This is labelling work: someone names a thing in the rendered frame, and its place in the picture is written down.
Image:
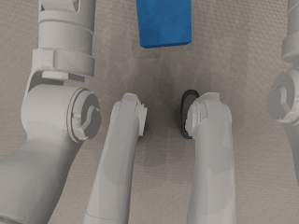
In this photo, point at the robot left shin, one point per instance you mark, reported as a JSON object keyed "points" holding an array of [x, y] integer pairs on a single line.
{"points": [[126, 96]]}

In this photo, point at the robot left upper arm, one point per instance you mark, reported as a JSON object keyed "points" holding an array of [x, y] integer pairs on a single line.
{"points": [[57, 120]]}

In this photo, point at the carton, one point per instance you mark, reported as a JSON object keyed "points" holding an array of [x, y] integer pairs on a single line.
{"points": [[164, 23]]}

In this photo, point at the robot right upper arm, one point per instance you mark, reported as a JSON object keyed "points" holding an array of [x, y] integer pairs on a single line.
{"points": [[282, 104]]}

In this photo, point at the robot left forearm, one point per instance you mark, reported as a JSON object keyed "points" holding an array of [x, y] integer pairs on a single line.
{"points": [[65, 43]]}

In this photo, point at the robot left thigh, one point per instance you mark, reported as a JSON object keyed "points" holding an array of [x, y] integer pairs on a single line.
{"points": [[110, 198]]}

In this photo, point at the robot right forearm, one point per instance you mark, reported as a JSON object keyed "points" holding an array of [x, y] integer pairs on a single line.
{"points": [[290, 44]]}

